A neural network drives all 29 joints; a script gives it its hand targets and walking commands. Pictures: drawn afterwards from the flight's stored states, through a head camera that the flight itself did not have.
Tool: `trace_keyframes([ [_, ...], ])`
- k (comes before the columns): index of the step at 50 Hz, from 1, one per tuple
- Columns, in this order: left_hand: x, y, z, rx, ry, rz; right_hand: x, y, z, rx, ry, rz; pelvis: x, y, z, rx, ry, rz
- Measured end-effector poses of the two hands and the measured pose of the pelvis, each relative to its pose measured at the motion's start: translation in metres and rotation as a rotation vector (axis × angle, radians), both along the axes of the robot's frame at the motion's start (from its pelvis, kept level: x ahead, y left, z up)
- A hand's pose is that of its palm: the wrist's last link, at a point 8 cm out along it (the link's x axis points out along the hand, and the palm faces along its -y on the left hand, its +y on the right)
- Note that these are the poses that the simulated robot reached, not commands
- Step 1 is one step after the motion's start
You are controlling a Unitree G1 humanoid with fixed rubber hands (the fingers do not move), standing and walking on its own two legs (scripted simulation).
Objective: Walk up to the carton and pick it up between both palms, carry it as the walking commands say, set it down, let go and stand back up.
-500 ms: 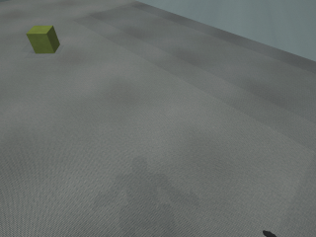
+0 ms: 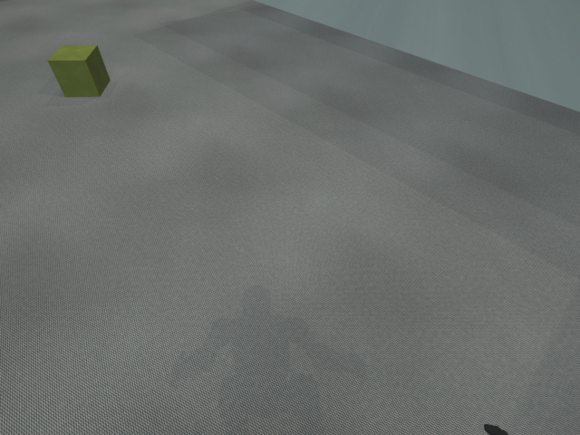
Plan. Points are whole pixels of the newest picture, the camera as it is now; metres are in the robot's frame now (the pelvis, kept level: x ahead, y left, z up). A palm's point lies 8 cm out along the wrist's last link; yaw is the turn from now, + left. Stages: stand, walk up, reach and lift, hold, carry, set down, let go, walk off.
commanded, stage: walk up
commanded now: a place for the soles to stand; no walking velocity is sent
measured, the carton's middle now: (81, 71) +2.57 +1.41 -0.65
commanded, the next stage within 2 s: none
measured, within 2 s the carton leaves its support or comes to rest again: neither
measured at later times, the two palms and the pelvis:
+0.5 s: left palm out of the picture +0.22 +0.49 -0.08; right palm (423, 332) +0.29 -0.21 -0.06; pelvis +0.14 +0.12 -0.01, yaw +12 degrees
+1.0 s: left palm out of the picture +0.30 +0.51 -0.05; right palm (307, 169) +0.73 -0.06 -0.07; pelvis +0.43 +0.16 +0.00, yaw +26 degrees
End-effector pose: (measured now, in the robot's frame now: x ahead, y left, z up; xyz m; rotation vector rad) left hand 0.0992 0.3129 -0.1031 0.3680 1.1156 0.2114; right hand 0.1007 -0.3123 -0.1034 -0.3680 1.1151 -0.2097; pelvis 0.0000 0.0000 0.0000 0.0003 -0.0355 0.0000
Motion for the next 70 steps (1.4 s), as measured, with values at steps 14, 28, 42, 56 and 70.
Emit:
trace_keyframes([
  [14, -0.008, 0.144, 0.046, 0.191, -0.162, 0.138, 0.176, 0.039, 0.073, -0.006, -0.256, 0.264, 0.054, 0.052, -0.007, -0.016, 0.028, 0.149],
  [28, 0.148, 0.168, 0.022, -0.005, -0.209, 0.075, 0.195, 0.102, 0.039, -0.061, -0.082, 0.216, 0.169, 0.127, -0.006, 0.010, 0.036, 0.223],
  [42, 0.247, 0.199, 0.049, 0.163, -0.225, 0.240, 0.438, 0.143, -0.009, 0.001, -0.093, 0.402, 0.338, 0.134, -0.023, -0.027, 0.036, 0.364],
  [56, 0.210, 0.213, 0.036, 0.120, 0.111, 0.567, 0.749, 0.354, 0.047, 0.143, -0.293, 0.737, 0.500, 0.205, -0.009, -0.034, 0.038, 0.479],
  [70, 0.499, 0.340, 0.012, 0.032, -0.096, 0.397, 0.831, 0.383, 0.025, 0.012, -0.148, 0.568, 0.670, 0.311, -0.010, 0.012, 0.067, 0.509],
])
